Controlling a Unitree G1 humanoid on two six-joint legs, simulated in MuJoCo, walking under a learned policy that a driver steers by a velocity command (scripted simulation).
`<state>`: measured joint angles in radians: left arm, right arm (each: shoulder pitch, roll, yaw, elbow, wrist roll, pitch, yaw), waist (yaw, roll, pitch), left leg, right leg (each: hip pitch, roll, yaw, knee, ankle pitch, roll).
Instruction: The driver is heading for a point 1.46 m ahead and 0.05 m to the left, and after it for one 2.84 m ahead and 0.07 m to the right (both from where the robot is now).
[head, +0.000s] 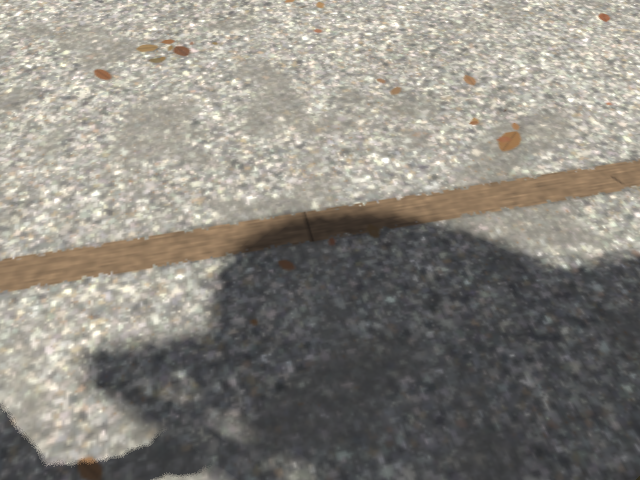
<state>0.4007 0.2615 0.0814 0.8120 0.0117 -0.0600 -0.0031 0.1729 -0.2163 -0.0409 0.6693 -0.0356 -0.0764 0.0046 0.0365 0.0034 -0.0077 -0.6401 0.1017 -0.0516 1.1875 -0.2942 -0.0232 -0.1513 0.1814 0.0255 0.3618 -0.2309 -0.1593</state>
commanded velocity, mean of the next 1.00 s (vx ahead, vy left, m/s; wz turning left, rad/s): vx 0.50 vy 0.00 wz -0.07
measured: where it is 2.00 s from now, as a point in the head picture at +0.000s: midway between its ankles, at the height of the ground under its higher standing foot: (310, 267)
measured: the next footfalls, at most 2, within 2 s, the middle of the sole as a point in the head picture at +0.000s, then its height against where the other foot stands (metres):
left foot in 0.26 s outside the picture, level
right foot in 0.76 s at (398, 464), level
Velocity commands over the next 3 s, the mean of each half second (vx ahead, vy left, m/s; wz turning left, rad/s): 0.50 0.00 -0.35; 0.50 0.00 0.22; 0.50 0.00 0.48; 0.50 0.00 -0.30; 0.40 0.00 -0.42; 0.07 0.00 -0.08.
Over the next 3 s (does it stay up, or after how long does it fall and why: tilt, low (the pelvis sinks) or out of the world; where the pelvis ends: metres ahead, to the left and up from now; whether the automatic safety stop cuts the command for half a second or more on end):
stays up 1.40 0.07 0.01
